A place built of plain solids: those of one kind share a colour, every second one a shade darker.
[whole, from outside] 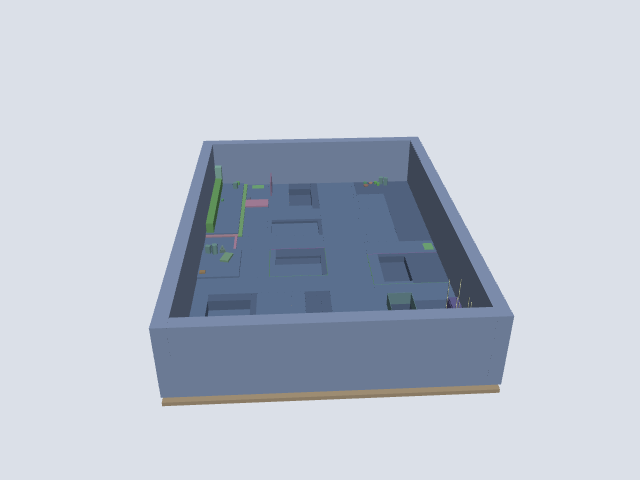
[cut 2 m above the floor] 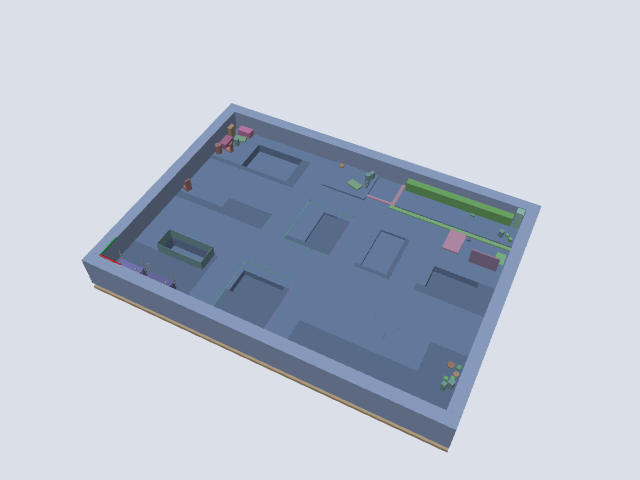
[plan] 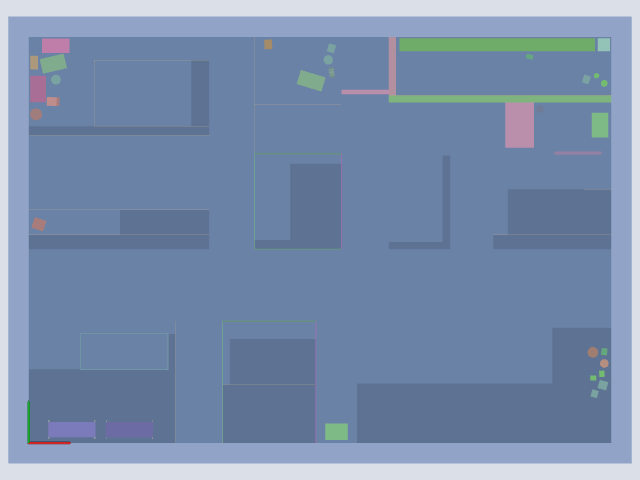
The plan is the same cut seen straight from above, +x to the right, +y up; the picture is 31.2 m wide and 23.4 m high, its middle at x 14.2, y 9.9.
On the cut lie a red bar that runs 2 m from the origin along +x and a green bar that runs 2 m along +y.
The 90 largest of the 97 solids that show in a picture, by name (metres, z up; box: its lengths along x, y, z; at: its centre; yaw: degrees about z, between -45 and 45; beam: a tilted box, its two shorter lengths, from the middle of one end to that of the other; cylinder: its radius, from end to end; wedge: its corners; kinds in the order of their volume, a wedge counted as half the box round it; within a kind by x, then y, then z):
{
 "floor_1": {"box": [2.55, 1.72, 1.32], "at": [1.27, 4.46, -0.66]},
 "floor_2": {"box": [3.2, 3.22, 1.32], "at": [1.6, 17.06, -0.66]},
 "floor_3": {"box": [4.45, 1.22, 1.32], "at": [2.23, 10.76, -0.66]},
 "floor_4": {"box": [7.15, 3.6, 1.32], "at": [3.58, 1.8, -0.66]},
 "floor_5": {"box": [7.15, 0.63, 1.32], "at": [3.58, 5.63, -0.66]},
 "floor_6": {"box": [8.8, 0.7, 1.32], "at": [4.4, 9.8, -0.66]},
 "floor_7": {"box": [8.8, 1.03, 1.32], "at": [4.4, 11.88, -0.66]},
 "floor_8": {"box": [8.8, 2.6, 1.0], "at": [4.4, 13.7, -0.5]},
 "floor_9": {"box": [8.8, 0.45, 1.32], "at": [4.4, 15.22, -0.66]},
 "floor_10": {"box": [8.8, 1.13, 1.32], "at": [4.4, 19.23, -0.66]},
 "floor_11": {"box": [4.22, 1.72, 0.21], "at": [4.66, 4.46, -1.22]},
 "floor_12": {"box": [4.72, 3.22, 0.47], "at": [5.56, 17.06, -1.08]},
 "floor_13": {"box": [3.72, 1.22, 1.32], "at": [6.31, 10.76, -0.66]},
 "floor_14": {"box": [0.38, 1.72, 1.32], "at": [6.96, 4.46, -0.66]},
 "floor_15": {"box": [2.3, 5.95, 1.0], "at": [8.3, 2.98, -0.5]},
 "floor_16": {"box": [0.88, 3.22, 1.32], "at": [8.36, 17.06, -0.66]},
 "floor_17": {"box": [0.63, 1.22, 1.32], "at": [8.48, 10.76, -0.66]},
 "floor_18": {"box": [0.35, 2.22, 1.32], "at": [9.62, 3.96, -0.66]},
 "floor_19": {"box": [2.2, 10.35, 1.0], "at": [9.9, 14.62, -0.5]},
 "floor_20": {"box": [3.72, 2.22, 0.74], "at": [11.66, 3.96, -0.95]},
 "floor_21": {"box": [4.55, 2.85, 1.32], "at": [11.72, 1.43, -0.66]},
 "floor_22": {"box": [4.55, 0.88, 1.32], "at": [11.72, 5.51, -0.66]},
 "floor_23": {"box": [1.75, 3.72, 1.32], "at": [11.88, 11.76, -0.66]},
 "floor_24": {"box": [4.25, 0.45, 1.32], "at": [13.12, 9.68, -0.66]},
 "floor_25": {"box": [4.25, 0.48, 1.32], "at": [13.12, 13.86, -0.66]},
 "floor_26": {"box": [4.25, 2.4, 1.0], "at": [13.12, 15.3, -0.5]},
 "floor_27": {"box": [4.25, 3.3, 1.15], "at": [13.12, 18.15, -0.42]},
 "floor_28": {"box": [1.22, 3.72, 1.12], "at": [13.36, 11.76, -0.76]},
 "floor_29": {"box": [0.48, 2.22, 1.32], "at": [13.76, 3.96, -0.66]},
 "floor_30": {"box": [28.4, 3.5, 1.0], "at": [14.2, 7.7, -0.5]},
 "floor_31": {"box": [1.28, 3.72, 1.32], "at": [14.61, 11.76, -0.66]},
 "floor_32": {"box": [2.0, 5.95, 1.0], "at": [15.0, 2.98, -0.5]},
 "floor_33": {"box": [2.3, 10.35, 1.0], "at": [16.4, 14.62, -0.5]},
 "floor_34": {"box": [0.4, 4.22, 1.32], "at": [17.75, 11.91, -0.66]},
 "floor_35": {"box": [3.0, 0.35, 1.32], "at": [19.05, 9.62, -0.66]},
 "floor_36": {"box": [3.0, 0.38, 1.32], "at": [19.05, 14.21, -0.66]},
 "floor_37": {"box": [2.22, 4.22, 1.11], "at": [19.06, 11.91, -0.77]},
 "floor_38": {"box": [6.3, 2.72, 1.32], "at": [19.15, 4.26, -0.66]},
 "floor_39": {"box": [0.38, 4.22, 1.32], "at": [20.36, 11.91, -0.66]},
 "floor_40": {"box": [2.1, 4.95, 1.0], "at": [21.6, 11.93, -0.5]},
 "floor_41": {"box": [12.4, 2.9, 1.32], "at": [22.2, 1.45, -0.66]},
 "floor_42": {"box": [12.4, 0.33, 1.32], "at": [22.2, 5.79, -0.66]},
 "floor_43": {"box": [10.85, 2.2, 1.0], "at": [22.98, 15.5, -0.5]},
 "floor_44": {"box": [0.7, 2.22, 1.32], "at": [23.0, 11.26, -0.66]},
 "floor_45": {"box": [10.5, 2.85, 1.2], "at": [23.15, 18.38, -0.4]},
 "floor_46": {"box": [3.22, 2.72, 1.32], "at": [23.91, 4.26, -0.66]},
 "floor_47": {"box": [3.72, 2.22, 0.65], "at": [25.21, 11.26, -0.99]},
 "floor_48": {"box": [5.75, 0.7, 1.32], "at": [25.52, 9.8, -0.66]},
 "floor_49": {"box": [5.75, 2.03, 1.32], "at": [25.52, 13.38, -0.66]},
 "floor_50": {"box": [2.88, 2.72, 1.32], "at": [26.96, 4.26, -0.66]},
 "floor_51": {"box": [1.33, 2.22, 1.32], "at": [27.73, 11.26, -0.66]},
 "wall_1": {"box": [1.0, 19.8, 5.5], "at": [-0.5, 9.9, 1.75]},
 "wall_2": {"box": [30.4, 1.0, 5.5], "at": [14.2, -0.5, 1.75]},
 "wall_3": {"box": [30.4, 1.0, 5.5], "at": [14.2, 20.3, 1.75]},
 "wall_4": {"box": [1.0, 19.8, 5.5], "at": [28.9, 9.9, 1.75]},
 "floor_base_1": {"box": [30.4, 21.8, 0.3], "at": [14.2, 9.9, -1.57]},
 "counter_1": {"box": [9.54, 0.64, 0.94], "at": [22.84, 19.42, 0.67]},
 "step_terS_tread_1": {"box": [10.85, 0.35, 1.1], "at": [22.98, 16.77, -0.45]},
 "piece_1": {"box": [2.3, 0.75, 0.87], "at": [2.1, 0.66, 0.43]},
 "piece_2": {"box": [2.22, 0.67, 0.22], "at": [2.1, 0.66, 0.98]},
 "piece_3": {"box": [2.3, 0.75, 0.87], "at": [4.91, 0.66, 0.43]},
 "piece_4": {"box": [2.22, 0.67, 0.14], "at": [4.91, 0.66, 0.94]},
 "sack_pile_1": {"box": [0.77, 1.29, 0.62], "at": [0.46, 17.26, 0.31]},
 "sack_pile_2": {"box": [1.35, 0.71, 0.64], "at": [1.32, 19.38, 0.32]},
 "step_terW_tread_1": {"box": [0.35, 2.85, 1.1], "at": [17.73, 18.38, -0.45]},
 "tall_1": {"box": [0.6, 0.64, 2.05], "at": [28.04, 19.42, 1.23]},
 "bin_1": {"cylinder": 0.24, "from": [1.33, 17.71, 0.0], "to": [1.33, 17.71, 0.77]},
 "bin_2": {"cylinder": 0.23, "from": [14.6, 18.68, 0.15], "to": [14.6, 18.68, 1.0]},
 "bin_3": {"box": [0.36, 0.41, 0.67], "at": [14.76, 19.24, 0.48], "yaw": -17.9},
 "bin_4": {"box": [0.34, 0.4, 0.64], "at": [27.18, 17.73, 0.52], "yaw": -16.8},
 "bin_5": {"box": [0.33, 0.36, 0.81], "at": [27.59, 2.41, 0.41], "yaw": -16.0},
 "bin_6": {"box": [0.44, 0.42, 0.7], "at": [27.99, 2.83, 0.35], "yaw": -15.5},
 "step_hump_1": {"box": [2.3, 0.22, 0.15], "at": [16.4, 17.11, 0.03]},
 "step_hump_2": {"box": [1.4, 2.2, 0.2], "at": [23.93, 15.5, 0.05]},
 "screenN_1": {"box": [2.3, 0.16, 1.5], "at": [26.78, 14.13, 0.75]},
 "rail_1": {"box": [0.04, 1.72, 1.0], "at": [2.53, 4.46, 0.5]},
 "rail_2": {"box": [4.3, 0.04, 1.0], "at": [4.66, 3.58, 0.5]},
 "rail_3": {"box": [4.3, 0.04, 1.0], "at": [4.66, 5.34, 0.5]},
 "rail_4": {"box": [0.04, 1.72, 1.0], "at": [6.79, 4.46, 0.5]},
 "pallet_1": {"box": [1.2, 0.73, 0.2], "at": [1.2, 18.5, 0.05], "yaw": 13.2},
 "pallet_2": {"box": [1.26, 0.72, 0.17], "at": [13.77, 17.66, 0.23], "yaw": -16.9},
 "crate_stack_1": {"box": [0.39, 0.68, 1.24], "at": [0.27, 18.55, 0.62]},
 "barrel_1": {"cylinder": 0.29, "from": [0.36, 16.03, 0.0], "to": [0.36, 16.03, 0.94]},
 "hand_truck_1": {"box": [0.6, 0.54, 0.3], "at": [0.5, 10.66, 0.15], "yaw": -18.9},
 "hand_truck_2": {"box": [0.14, 0.54, 0.94], "at": [0.71, 10.59, 0.77], "yaw": -18.9},
 "hand_truck_3": {"box": [0.62, 0.43, 0.28], "at": [1.19, 16.65, 0.14], "yaw": -1.6},
 "low_mat_1": {"box": [1.1, 0.8, 0.06], "at": [15.0, 0.55, -0.02]},
 "low_mat_2": {"box": [0.8, 1.2, 0.06], "at": [27.85, 15.5, -0.02]},
 "carton_folded_1": {"box": [0.38, 0.47, 0.17], "at": [11.68, 19.43, 0.18], "yaw": 1.6},
 "hose_coil_1": {"cylinder": 0.26, "from": [27.5, 4.42, -0.05], "to": [27.5, 4.42, 0.09]}
}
